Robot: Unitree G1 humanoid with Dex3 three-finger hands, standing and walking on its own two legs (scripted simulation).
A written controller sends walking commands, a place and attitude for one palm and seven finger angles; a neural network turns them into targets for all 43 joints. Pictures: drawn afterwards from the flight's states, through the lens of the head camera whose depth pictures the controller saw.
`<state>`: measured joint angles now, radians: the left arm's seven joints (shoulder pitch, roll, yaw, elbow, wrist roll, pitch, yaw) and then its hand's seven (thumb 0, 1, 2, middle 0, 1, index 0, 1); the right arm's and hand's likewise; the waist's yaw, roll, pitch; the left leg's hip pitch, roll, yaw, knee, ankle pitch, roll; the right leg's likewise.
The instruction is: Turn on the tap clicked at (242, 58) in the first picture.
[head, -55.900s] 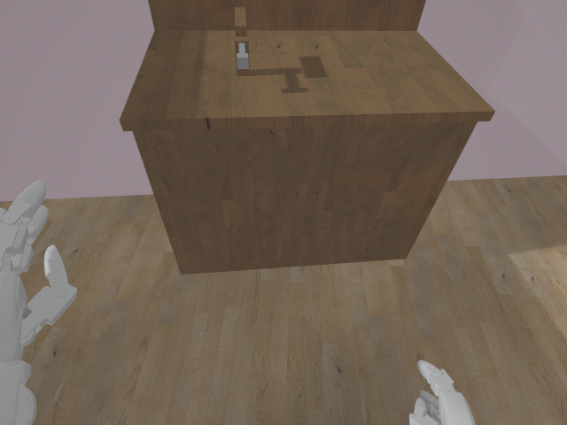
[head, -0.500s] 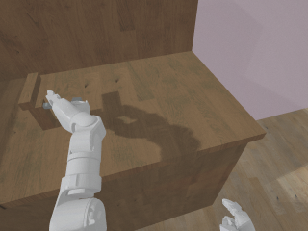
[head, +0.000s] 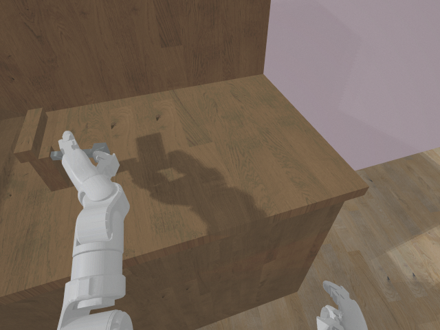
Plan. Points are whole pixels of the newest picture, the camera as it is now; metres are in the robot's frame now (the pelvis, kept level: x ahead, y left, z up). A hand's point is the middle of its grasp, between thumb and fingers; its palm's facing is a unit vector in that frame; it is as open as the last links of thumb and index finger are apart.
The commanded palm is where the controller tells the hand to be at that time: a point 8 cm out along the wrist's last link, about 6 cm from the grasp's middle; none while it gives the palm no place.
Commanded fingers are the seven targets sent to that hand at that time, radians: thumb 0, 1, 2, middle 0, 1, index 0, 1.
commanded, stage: draw the hand back beside the body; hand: left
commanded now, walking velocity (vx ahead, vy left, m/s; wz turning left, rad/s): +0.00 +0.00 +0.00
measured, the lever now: (100, 152) +0.41 +0.28 +0.11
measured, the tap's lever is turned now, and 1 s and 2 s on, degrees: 77 29 29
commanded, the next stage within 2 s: step back with the hand held close in 1.34 s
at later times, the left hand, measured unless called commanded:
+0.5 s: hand (86, 207) +0.28 +0.25 +0.11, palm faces +0.38 -0.89 -0.25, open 7.6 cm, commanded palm +0.24 +0.28 +0.18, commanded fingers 0.00 0.90 0.90 -0.18 -0.25 -0.18 -0.25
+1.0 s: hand (42, 206) +0.23 +0.27 +0.18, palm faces +0.45 -0.84 -0.31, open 7.5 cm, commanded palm +0.18 +0.31 +0.17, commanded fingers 0.00 0.90 0.90 -0.20 -0.30 -0.20 -0.30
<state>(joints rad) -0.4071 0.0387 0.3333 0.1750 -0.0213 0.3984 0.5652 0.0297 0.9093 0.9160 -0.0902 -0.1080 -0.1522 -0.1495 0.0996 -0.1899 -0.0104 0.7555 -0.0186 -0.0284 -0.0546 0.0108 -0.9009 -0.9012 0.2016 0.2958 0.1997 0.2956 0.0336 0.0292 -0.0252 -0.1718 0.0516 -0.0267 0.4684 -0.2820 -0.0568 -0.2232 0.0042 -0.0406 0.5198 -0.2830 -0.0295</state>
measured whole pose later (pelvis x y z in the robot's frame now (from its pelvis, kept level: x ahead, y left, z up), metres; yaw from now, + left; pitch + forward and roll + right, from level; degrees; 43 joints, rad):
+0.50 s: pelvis +0.00 +0.02 +0.01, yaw +0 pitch -5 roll +0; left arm 0.11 0.29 0.14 -0.10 -0.08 0.10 0.18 0.02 0.89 0.90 -0.13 -0.22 -0.18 -0.22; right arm 0.17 -0.22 0.04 0.66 -0.02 -0.17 -0.04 0.01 -0.90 -0.90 0.20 0.30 0.20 0.30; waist 0.05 0.04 0.07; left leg -0.04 0.02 -0.02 0.38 -0.25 -0.03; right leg -0.08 -0.03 -0.03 0.41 -0.24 0.00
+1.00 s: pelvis +0.02 +0.03 +0.01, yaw +1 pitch -5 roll +0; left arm 0.31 0.31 0.26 -0.40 -0.06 -0.06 0.13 0.02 0.89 0.90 -0.21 -0.29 -0.21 -0.29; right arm 0.15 -0.21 0.03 0.65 -0.02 -0.10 -0.03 0.01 -0.90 -0.90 0.20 0.30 0.20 0.30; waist 0.09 0.06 0.04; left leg -0.04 0.03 -0.03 0.39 -0.28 -0.02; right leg -0.06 -0.02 -0.04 0.39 -0.25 0.01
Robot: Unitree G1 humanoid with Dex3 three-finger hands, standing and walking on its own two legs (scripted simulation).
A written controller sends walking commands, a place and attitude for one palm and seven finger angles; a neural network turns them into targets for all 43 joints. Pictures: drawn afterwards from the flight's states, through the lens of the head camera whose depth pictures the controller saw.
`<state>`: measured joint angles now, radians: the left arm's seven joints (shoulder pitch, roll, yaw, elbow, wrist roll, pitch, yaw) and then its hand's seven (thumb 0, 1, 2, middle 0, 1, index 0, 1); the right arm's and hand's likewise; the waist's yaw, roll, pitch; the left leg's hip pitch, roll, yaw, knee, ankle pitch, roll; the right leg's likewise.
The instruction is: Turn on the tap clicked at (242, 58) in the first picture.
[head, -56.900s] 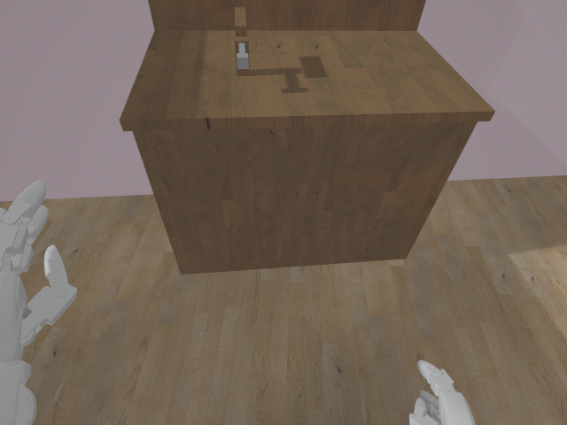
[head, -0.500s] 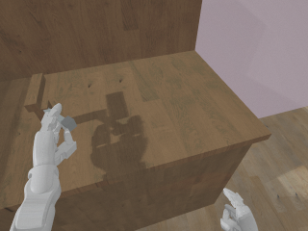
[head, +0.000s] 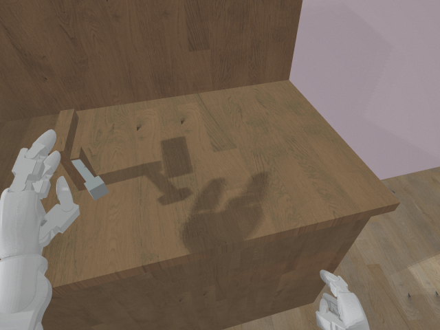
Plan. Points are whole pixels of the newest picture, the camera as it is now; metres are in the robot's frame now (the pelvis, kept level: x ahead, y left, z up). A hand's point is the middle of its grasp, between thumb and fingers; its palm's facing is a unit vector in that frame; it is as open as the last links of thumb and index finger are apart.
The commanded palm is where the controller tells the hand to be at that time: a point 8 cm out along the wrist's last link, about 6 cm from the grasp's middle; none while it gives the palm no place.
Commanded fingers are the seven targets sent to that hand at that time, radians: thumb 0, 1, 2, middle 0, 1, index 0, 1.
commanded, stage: draw the hand back beside the body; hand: left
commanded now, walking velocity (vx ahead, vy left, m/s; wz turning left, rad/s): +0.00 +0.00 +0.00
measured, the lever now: (96, 187) +0.30 +0.28 +0.11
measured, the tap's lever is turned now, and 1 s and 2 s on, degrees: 29 29 29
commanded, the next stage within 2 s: step back with the hand held close in 0.34 s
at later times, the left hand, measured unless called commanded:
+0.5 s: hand (66, 240) +0.18 +0.24 +0.16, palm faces +0.42 -0.85 -0.33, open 7.4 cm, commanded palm +0.13 +0.28 +0.17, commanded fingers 0.00 0.90 0.90 -0.20 -0.30 -0.20 -0.30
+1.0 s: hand (45, 268) +0.14 +0.25 +0.15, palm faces +0.37 -0.83 -0.42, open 7.4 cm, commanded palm +0.09 +0.29 +0.17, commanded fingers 0.00 0.90 0.90 -0.20 -0.30 -0.20 -0.30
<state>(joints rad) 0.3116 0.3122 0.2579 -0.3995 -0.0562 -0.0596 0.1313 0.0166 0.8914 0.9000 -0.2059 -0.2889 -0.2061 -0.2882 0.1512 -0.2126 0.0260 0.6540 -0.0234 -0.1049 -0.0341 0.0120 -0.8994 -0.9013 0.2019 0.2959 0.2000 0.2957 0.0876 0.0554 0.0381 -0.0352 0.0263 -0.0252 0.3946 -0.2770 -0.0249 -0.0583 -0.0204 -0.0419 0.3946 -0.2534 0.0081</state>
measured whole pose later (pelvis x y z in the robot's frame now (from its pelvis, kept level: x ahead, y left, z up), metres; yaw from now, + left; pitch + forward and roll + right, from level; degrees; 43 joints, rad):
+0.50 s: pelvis -0.03 +0.00 +0.00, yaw +0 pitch -7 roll -1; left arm 0.37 0.31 0.27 -0.36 -0.06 -0.10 0.11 0.02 0.89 0.90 -0.21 -0.30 -0.21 -0.30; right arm 0.15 -0.22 0.01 0.64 -0.01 -0.09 -0.07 0.01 -0.90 -0.90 0.20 0.30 0.20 0.30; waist 0.07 0.06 0.06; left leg -0.05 0.04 -0.02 0.41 -0.24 -0.03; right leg -0.06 0.00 -0.04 0.38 -0.20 0.00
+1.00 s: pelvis -0.08 +0.02 -0.01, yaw -2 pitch +0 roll +0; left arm 0.48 0.35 0.33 -0.52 -0.04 -0.13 0.15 0.01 0.89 0.90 -0.21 -0.30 -0.21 -0.30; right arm 0.15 -0.20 0.01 0.56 0.00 -0.02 -0.08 0.01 -0.90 -0.90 0.20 0.30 0.20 0.30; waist 0.02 0.03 0.06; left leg -0.33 0.02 0.00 0.55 -0.23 0.00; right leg -0.34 -0.03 -0.01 0.51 -0.17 0.03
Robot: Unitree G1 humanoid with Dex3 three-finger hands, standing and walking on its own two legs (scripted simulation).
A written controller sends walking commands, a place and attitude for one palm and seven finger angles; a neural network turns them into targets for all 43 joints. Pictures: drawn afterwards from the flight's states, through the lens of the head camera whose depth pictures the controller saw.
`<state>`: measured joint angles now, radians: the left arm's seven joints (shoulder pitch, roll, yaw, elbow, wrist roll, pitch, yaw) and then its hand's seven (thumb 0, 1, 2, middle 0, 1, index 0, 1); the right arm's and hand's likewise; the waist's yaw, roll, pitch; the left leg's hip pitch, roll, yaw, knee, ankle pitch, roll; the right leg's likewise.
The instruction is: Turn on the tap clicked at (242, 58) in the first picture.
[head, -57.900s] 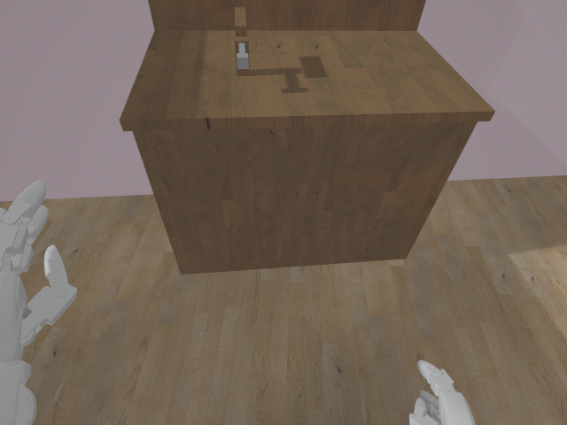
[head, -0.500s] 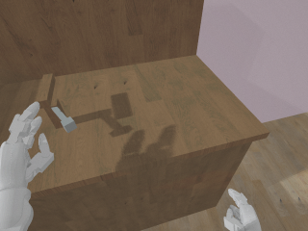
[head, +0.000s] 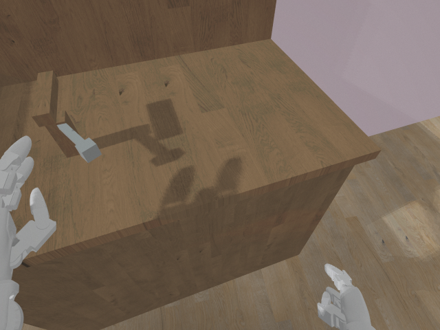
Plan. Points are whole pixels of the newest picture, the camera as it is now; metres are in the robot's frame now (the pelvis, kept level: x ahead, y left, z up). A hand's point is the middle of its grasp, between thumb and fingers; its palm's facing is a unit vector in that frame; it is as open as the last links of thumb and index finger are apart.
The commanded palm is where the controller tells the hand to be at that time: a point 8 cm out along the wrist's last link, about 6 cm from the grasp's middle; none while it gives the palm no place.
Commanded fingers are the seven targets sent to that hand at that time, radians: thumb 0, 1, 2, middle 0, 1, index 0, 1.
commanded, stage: step back with the hand held close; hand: left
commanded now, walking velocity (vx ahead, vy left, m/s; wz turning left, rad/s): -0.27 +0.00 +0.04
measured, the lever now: (88, 150) +0.38 +0.27 +0.12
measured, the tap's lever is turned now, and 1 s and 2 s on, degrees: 29 29 29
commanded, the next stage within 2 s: stop stepping back and stand still in 1.08 s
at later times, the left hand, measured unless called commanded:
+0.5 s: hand (42, 254) +0.17 +0.23 +0.16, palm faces +0.40 -0.83 -0.40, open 7.4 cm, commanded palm +0.11 +0.28 +0.18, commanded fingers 0.00 0.90 0.90 -0.20 -0.30 -0.20 -0.30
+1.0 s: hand (44, 304) +0.12 +0.20 +0.17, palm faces +0.31 -0.84 -0.45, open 7.4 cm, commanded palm +0.06 +0.26 +0.18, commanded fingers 0.00 0.90 0.90 -0.20 -0.30 -0.20 -0.30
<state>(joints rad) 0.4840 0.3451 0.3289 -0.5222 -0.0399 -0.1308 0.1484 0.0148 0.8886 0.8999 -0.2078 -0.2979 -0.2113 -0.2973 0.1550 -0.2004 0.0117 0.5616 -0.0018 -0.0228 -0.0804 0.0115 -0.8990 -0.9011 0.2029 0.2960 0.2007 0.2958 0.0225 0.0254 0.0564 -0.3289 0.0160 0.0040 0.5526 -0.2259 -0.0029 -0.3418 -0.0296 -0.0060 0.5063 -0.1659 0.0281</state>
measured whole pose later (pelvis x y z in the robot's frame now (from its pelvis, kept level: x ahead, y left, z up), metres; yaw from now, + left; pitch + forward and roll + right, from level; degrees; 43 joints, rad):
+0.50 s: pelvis -0.04 +0.00 -0.01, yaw +2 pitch +1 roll -1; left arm 0.49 0.36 0.33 -0.61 -0.04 -0.16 0.18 0.01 0.89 0.90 -0.21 -0.30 -0.21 -0.30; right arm 0.15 -0.22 0.00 0.59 0.00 -0.04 -0.08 0.01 -0.90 -0.90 0.20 0.30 0.20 0.30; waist -0.01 0.01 0.07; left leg -0.46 0.02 -0.01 0.66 -0.21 0.00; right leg -0.46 -0.03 -0.02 0.61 -0.16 0.02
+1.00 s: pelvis -0.10 -0.03 +0.01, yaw +1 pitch +4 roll +2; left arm 0.53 0.40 0.33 -0.59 -0.04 -0.13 0.15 0.01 0.88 0.90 -0.21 -0.30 -0.22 -0.30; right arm 0.12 -0.22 -0.01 0.55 0.00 0.01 -0.09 0.01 -0.90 -0.90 0.20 0.30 0.20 0.30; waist -0.03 -0.03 0.01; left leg -0.31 0.02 0.04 0.59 -0.24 -0.02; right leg -0.36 0.00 0.00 0.48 -0.19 -0.03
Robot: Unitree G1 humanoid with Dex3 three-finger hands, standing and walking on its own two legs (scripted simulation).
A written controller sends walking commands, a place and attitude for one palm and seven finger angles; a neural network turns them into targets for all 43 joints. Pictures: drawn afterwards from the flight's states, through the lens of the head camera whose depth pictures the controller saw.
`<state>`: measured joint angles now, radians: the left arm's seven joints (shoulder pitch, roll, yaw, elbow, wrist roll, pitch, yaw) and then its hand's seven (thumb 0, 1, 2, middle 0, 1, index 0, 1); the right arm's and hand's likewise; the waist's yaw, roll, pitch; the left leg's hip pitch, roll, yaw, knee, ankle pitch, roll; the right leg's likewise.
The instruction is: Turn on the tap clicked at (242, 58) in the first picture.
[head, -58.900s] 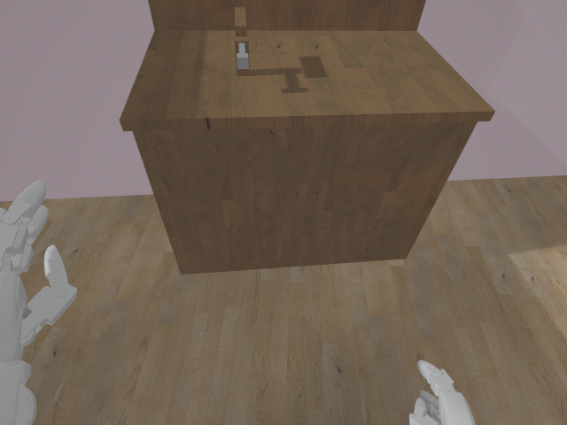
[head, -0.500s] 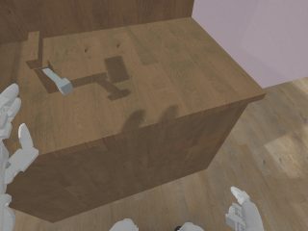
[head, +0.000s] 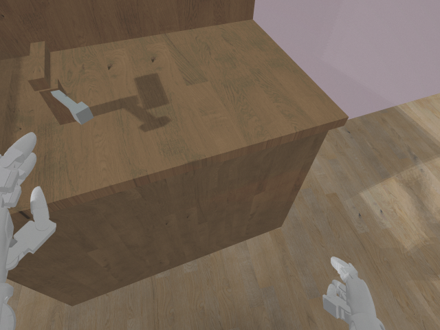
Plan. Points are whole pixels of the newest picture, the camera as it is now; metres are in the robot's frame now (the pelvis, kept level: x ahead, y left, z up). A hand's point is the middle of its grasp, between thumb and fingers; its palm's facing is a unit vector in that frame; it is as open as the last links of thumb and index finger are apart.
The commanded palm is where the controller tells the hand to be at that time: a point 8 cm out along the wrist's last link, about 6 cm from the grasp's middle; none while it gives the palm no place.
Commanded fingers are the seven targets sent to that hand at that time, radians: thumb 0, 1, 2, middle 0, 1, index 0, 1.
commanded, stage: step back with the hand held close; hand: left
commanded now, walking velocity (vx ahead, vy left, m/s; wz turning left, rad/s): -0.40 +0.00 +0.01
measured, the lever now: (81, 113) +0.48 +0.29 +0.11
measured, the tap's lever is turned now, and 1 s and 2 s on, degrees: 29 29 29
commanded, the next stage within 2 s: stop stepping back and stand still in 0.08 s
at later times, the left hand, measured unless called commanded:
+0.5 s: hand out of the picture +0.08 +0.21 +0.16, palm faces +0.41 -0.82 -0.40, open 7.4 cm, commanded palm +0.03 +0.26 +0.18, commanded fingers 0.00 0.90 0.90 -0.20 -0.30 -0.20 -0.30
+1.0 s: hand out of the picture +0.03 +0.20 +0.17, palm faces +0.48 -0.79 -0.39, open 7.4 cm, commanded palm -0.02 +0.24 +0.18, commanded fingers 0.00 0.90 0.90 -0.20 -0.30 -0.20 -0.30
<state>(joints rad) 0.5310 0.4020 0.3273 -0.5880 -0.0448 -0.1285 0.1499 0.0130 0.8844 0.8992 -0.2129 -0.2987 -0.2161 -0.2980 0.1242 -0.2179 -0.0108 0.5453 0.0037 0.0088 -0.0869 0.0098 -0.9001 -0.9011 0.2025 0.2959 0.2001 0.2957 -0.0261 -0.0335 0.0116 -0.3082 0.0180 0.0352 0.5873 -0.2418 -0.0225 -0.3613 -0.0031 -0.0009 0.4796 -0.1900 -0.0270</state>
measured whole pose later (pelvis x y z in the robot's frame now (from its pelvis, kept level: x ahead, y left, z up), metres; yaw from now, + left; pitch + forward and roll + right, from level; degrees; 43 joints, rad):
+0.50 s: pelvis -0.12 -0.03 +0.00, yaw +1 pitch +0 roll +3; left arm 0.50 0.36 0.31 -0.47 -0.04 -0.09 0.16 0.01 0.89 0.90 -0.21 -0.30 -0.21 -0.30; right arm 0.25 -0.23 0.01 0.60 0.00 -0.04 -0.07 0.01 -0.90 -0.90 0.20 0.30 0.20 0.30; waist -0.02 -0.02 -0.04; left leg -0.22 0.00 0.07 0.61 -0.48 0.04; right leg -0.38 0.00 -0.05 0.47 -0.16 -0.06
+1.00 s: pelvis -0.16 -0.05 -0.01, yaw +4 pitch -3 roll +2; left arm 0.46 0.35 0.33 -0.48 -0.04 -0.13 0.16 0.01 0.89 0.90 -0.21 -0.30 -0.21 -0.30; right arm 0.23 -0.22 0.00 0.62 -0.01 -0.10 -0.07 0.01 -0.90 -0.90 0.20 0.30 0.20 0.30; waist 0.00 0.00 0.02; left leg -0.24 0.03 0.06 0.55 -0.30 0.03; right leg -0.36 0.01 -0.04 0.70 -0.37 -0.02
